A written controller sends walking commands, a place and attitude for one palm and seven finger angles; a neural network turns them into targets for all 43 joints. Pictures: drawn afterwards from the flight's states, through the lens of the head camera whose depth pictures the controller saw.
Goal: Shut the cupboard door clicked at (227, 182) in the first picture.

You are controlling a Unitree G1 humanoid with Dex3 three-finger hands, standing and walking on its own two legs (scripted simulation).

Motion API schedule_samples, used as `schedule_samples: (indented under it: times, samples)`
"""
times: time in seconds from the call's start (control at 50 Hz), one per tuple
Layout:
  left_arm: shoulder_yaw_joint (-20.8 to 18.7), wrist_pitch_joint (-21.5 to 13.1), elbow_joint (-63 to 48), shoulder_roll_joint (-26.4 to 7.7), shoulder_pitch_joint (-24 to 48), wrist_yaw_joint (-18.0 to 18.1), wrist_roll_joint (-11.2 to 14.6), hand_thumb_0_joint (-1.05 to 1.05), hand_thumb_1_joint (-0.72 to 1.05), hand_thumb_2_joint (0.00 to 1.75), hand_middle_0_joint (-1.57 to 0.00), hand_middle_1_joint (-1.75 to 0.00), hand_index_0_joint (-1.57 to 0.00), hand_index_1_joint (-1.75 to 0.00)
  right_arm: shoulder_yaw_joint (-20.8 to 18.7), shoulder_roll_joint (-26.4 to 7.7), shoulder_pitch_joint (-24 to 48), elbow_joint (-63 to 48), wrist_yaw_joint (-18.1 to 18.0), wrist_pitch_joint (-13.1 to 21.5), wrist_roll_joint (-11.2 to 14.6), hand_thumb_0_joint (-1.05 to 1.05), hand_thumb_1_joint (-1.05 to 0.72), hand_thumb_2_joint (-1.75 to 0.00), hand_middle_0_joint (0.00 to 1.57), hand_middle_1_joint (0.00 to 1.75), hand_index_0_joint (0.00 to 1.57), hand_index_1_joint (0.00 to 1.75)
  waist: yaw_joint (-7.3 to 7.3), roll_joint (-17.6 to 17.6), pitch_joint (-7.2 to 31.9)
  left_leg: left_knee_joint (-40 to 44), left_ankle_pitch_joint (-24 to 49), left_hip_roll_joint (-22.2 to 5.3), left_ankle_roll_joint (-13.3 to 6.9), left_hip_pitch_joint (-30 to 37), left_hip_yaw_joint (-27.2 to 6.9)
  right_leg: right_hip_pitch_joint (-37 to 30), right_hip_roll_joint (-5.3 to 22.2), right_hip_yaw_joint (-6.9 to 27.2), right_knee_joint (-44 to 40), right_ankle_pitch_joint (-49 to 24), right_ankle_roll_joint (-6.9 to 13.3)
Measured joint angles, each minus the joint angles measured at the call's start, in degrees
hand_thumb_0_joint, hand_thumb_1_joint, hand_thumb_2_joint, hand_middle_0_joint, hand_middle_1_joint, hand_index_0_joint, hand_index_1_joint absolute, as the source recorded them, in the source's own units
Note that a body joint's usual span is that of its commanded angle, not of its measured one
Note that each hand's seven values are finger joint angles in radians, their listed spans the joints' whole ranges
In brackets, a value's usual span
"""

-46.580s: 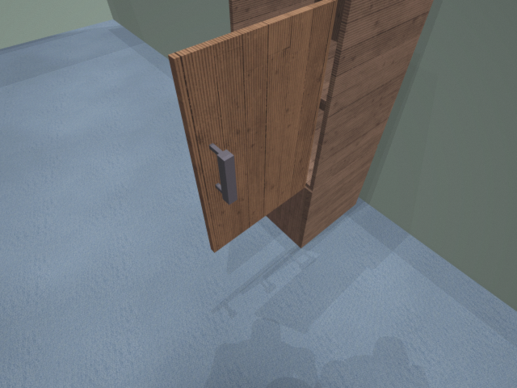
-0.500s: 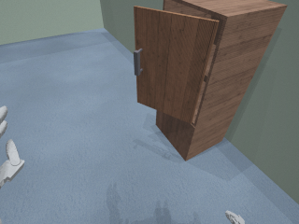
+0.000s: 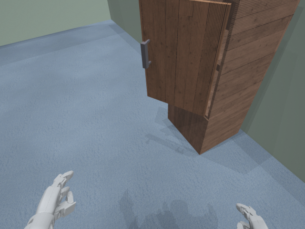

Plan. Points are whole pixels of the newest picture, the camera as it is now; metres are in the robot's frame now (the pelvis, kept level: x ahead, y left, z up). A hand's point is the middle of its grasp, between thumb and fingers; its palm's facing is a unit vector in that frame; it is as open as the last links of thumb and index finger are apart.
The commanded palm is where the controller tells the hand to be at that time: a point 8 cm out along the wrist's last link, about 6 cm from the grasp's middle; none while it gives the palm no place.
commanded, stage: let the arm hang, fingers relaxed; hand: left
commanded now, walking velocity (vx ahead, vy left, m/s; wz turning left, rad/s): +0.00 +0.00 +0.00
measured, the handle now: (147, 54) +0.94 +0.09 -0.01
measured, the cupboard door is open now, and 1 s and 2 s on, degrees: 30 30 30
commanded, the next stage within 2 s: look to check the result in 0.94 s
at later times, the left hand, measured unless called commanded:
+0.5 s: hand out of the picture -0.07 +0.19 -0.16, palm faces +0.02 -0.98 -0.21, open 7.3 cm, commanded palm none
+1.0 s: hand out of the picture +0.01 +0.19 -0.16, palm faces +0.00 -0.98 -0.22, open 7.3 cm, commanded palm none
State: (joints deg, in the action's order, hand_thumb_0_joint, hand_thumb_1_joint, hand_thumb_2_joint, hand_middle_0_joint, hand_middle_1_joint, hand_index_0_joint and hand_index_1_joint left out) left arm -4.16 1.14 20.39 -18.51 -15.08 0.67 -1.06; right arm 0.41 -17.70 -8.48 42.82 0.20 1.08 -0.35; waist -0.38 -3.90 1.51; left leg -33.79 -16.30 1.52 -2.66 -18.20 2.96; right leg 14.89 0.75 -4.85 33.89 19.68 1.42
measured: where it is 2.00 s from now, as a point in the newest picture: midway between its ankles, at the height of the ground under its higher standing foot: outside the picture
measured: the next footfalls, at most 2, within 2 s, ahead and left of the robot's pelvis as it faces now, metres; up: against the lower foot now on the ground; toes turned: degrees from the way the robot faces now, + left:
none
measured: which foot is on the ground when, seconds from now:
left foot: down 0.00-1.00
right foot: down 0.00-1.00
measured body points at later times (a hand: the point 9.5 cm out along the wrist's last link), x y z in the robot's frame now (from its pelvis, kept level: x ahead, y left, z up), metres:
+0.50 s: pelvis -0.02 +0.00 +0.01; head -0.01 +0.01 +0.46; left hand -0.07 +0.24 -0.14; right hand -0.05 -0.22 -0.14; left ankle +0.02 +0.09 -0.73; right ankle -0.02 -0.10 -0.73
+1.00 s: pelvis -0.01 +0.00 +0.02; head -0.01 +0.01 +0.47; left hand +0.01 +0.25 -0.14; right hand +0.01 -0.24 -0.14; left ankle +0.02 +0.09 -0.73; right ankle -0.02 -0.10 -0.73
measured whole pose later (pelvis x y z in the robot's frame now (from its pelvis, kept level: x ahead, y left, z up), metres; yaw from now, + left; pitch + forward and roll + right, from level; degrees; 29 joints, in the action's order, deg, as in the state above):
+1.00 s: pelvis -0.01 +0.00 +0.02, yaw -1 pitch -2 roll +0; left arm -0.7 -0.5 64.0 -11.5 -14.7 0.9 -1.0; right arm -0.3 -11.8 -14.5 63.5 -1.7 0.3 -0.6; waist 0.2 0.2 -1.2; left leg -21.8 -9.9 1.6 -2.8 -10.0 3.5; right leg 7.2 0.2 -4.1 22.2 13.0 1.2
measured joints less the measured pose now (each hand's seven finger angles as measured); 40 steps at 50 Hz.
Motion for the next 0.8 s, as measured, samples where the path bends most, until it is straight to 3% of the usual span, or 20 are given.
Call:
schedule_samples:
  times: [0.08,0.14,0.22,0.32,0.58,0.8]
  samples:
    - [4.7,2.4,18.3,5.1,0.4,-0.7,-0.2,0.00,0.91,0.90,-0.20,-0.30,-0.20,-0.29,0.6,1.8,-1.4,3.7,-0.1,-1.5,-0.8,0.01,-0.91,-0.90,0.20,0.30,0.20,0.30,1.54,3.1,-2.5,1.4,1.1,0.3,0.1,1.3,0.2,-0.7,0.3,0.2,-0.1,-0.4,0.0]
    - [5.1,2.3,27.4,8.3,-1.0,0.0,0.3,0.00,0.93,0.90,-0.20,-0.30,-0.20,-0.29,1.0,3.8,-3.8,7.9,-0.4,-2.2,-1.0,0.01,-0.91,-0.90,0.20,0.30,0.20,0.30,1.54,5.6,-3.9,3.4,2.2,-0.1,0.3,2.7,-0.1,-2.4,-0.3,-0.1,-2.7,-1.9,0.2]
    - [3.5,1.1,34.8,6.9,-2.7,0.4,0.3,-0.01,1.00,0.90,-0.21,-0.30,-0.21,-0.30,1.1,6.3,-7.6,13.9,-1.1,-2.7,-0.9,0.01,-0.91,-0.90,0.20,0.30,0.20,0.30,0.33,7.0,-4.7,5.8,3.7,-0.8,0.7,4.0,-0.9,-4.7,-1.2,-0.8,-7.1,-4.2,0.7]
    - [3.5,0.4,41.2,6.5,-5.3,0.2,0.4,-0.01,0.97,0.90,-0.21,-0.30,-0.21,-0.29,0.5,7.8,-10.4,18.7,-1.7,-3.0,-0.5,0.01,-0.91,-0.90,0.20,0.30,0.20,0.30,-0.06,5.9,-5.0,7.8,4.8,-1.0,0.5,5.2,-0.8,-6.3,-1.5,-0.7,-10.3,-6.1,0.5]
    - [3.5,-0.5,45.3,8.3,-5.1,0.6,0.1,0.00,0.92,0.90,-0.20,-0.30,-0.20,-0.29,-0.2,9.3,-10.4,21.3,-2.1,-1.7,-0.3,0.01,-0.91,-0.90,0.20,0.30,0.20,0.30,0.36,3.6,-3.3,10.3,6.2,0.0,-0.5,6.4,0.6,-6.1,-0.5,0.7,-10.5,-6.8,-0.4]
    - [3.5,-1.4,43.3,8.7,-1.2,0.4,-0.1,0.00,0.91,0.90,-0.20,-0.30,-0.20,-0.29,-0.6,8.2,-7.7,20.5,-2.0,-0.9,-0.4,0.00,-0.91,-0.90,0.20,0.30,0.20,0.30,0.53,4.0,-1.9,11.2,6.5,0.4,-0.5,7.0,0.8,-6.3,-0.2,0.9,-10.4,-6.5,-0.5]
